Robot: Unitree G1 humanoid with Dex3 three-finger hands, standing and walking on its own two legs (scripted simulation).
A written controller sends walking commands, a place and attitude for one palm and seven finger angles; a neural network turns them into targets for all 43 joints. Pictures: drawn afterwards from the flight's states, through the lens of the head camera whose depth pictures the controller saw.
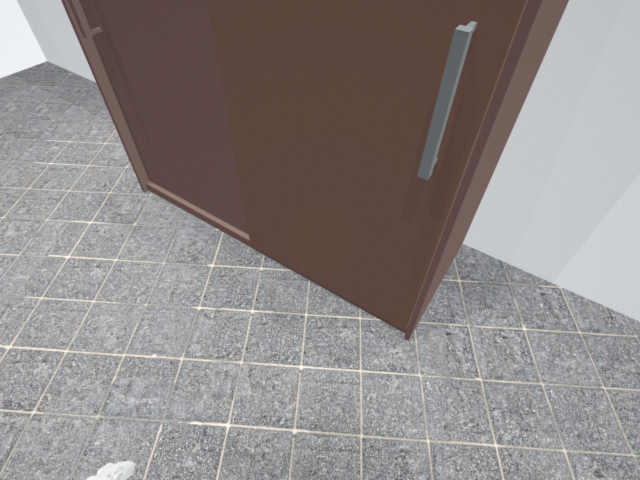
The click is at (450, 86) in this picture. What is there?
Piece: wardrobe's sliding door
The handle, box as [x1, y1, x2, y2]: [417, 21, 476, 179]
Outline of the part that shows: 471,21 465,26 459,25 455,28 417,175 425,179 427,179 431,174 433,165 437,158 436,154 471,34 475,28 476,22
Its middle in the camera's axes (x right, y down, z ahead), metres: +0.23 -0.24 +0.73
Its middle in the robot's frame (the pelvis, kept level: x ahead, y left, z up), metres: +0.73 -0.19 +0.11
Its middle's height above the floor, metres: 0.88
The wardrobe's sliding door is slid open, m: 0.00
